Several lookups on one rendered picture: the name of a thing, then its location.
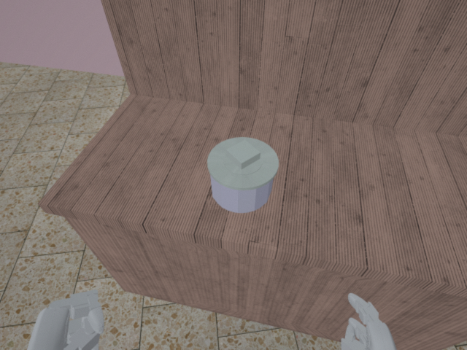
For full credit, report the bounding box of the knob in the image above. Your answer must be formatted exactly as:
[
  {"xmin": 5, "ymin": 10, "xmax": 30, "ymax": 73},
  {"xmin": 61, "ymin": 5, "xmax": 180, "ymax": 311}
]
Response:
[{"xmin": 226, "ymin": 140, "xmax": 260, "ymax": 169}]

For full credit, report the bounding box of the robot right hand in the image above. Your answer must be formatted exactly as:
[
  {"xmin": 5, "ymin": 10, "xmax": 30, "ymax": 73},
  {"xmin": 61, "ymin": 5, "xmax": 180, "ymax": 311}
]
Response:
[{"xmin": 341, "ymin": 293, "xmax": 397, "ymax": 350}]

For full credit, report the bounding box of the pot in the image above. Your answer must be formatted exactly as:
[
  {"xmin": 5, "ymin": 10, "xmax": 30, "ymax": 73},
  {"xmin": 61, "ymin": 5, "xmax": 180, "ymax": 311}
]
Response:
[{"xmin": 210, "ymin": 175, "xmax": 273, "ymax": 213}]

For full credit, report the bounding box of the table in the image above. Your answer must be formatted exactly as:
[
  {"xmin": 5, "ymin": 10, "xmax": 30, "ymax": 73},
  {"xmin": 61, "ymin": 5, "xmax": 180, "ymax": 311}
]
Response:
[{"xmin": 38, "ymin": 0, "xmax": 467, "ymax": 350}]

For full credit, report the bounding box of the robot left hand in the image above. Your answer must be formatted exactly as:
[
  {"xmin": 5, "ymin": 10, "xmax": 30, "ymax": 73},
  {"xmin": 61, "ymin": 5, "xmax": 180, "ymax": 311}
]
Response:
[{"xmin": 27, "ymin": 289, "xmax": 104, "ymax": 350}]

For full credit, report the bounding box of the lid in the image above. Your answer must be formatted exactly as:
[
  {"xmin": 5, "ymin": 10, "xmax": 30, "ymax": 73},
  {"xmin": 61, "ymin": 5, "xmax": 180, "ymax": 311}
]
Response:
[{"xmin": 207, "ymin": 137, "xmax": 279, "ymax": 190}]

